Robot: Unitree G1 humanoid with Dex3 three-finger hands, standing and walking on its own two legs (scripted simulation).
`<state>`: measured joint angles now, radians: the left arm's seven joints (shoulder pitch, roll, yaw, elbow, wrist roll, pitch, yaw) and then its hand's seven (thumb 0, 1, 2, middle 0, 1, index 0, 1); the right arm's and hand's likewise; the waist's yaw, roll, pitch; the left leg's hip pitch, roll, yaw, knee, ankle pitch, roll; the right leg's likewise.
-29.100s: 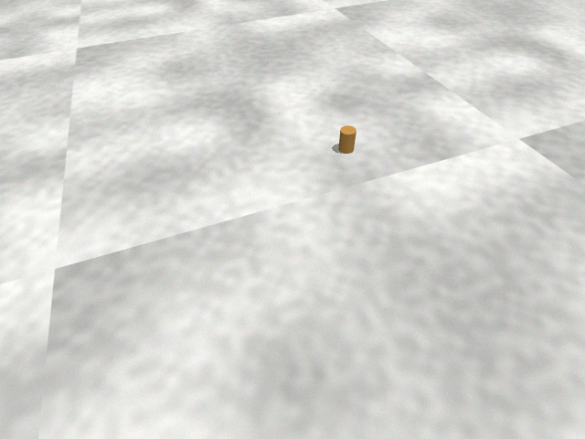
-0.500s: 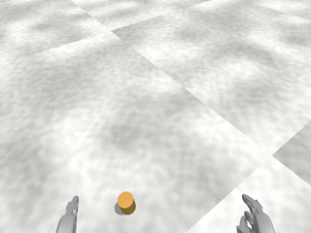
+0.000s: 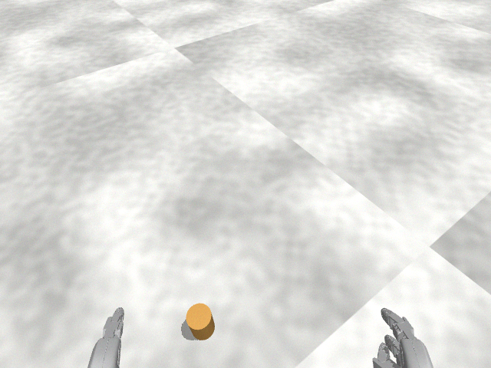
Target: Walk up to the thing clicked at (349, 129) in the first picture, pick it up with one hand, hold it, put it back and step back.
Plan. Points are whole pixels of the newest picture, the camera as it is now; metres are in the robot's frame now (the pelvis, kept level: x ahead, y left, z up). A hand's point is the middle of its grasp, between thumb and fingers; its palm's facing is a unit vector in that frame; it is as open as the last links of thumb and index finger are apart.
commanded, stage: stand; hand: left
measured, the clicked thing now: (201, 322) +0.41 +0.19 -0.66
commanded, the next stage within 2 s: none
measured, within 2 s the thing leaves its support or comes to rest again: neither
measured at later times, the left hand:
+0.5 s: hand out of the picture +0.17 +0.19 -0.08, palm faces +0.00 -0.95 -0.32, open 9.5 cm
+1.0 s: hand out of the picture +0.05 +0.25 -0.11, palm faces +0.00 -0.94 -0.34, open 7.4 cm
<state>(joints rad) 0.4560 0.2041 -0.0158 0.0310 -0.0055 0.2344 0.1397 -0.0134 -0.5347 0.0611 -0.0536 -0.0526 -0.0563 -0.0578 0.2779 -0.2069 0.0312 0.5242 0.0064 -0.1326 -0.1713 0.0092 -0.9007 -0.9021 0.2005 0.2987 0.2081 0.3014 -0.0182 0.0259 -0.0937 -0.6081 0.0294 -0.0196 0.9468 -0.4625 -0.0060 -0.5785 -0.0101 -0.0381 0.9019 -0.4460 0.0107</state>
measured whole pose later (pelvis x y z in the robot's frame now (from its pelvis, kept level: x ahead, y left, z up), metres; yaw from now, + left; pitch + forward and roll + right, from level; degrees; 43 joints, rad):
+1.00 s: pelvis -0.01 +0.01 +0.05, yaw +1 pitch -3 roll +0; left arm 0.21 0.32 0.00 1.00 0.03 -0.01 0.02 0.00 0.90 0.90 -0.20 -0.30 -0.20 -0.30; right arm 0.17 -0.29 -0.01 1.04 -0.04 0.00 0.00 0.00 -0.90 -0.90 0.20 0.30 0.21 0.30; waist 0.02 0.00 0.05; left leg -0.20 -0.02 0.00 0.49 -0.24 0.02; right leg -0.18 -0.06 -0.03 0.49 -0.25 0.03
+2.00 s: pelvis +0.00 -0.01 +0.06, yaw +1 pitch -3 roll +0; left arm 0.10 0.33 0.00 1.16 0.02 -0.02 0.01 0.00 0.90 0.90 -0.20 -0.30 -0.20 -0.30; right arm 0.11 -0.33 -0.01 1.16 -0.02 0.00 0.00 0.00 -0.91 -0.90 0.20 0.30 0.21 0.30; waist 0.00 0.01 0.05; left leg -0.10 0.01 -0.01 0.31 -0.16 -0.02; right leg -0.11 -0.02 -0.04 0.33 -0.18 0.01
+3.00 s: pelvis -0.05 +0.05 +0.04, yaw +2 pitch -1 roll -2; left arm -0.01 0.40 0.06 0.91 0.00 0.07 0.03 0.00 0.90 0.90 -0.20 -0.30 -0.20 -0.30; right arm 0.15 -0.36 -0.05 0.96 -0.03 0.04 0.00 0.00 -0.91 -0.90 0.20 0.30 0.21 0.30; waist -0.04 -0.05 0.21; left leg -0.27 -0.05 -0.02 0.61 -0.32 0.07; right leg -0.44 0.07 0.15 0.97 -0.55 -0.02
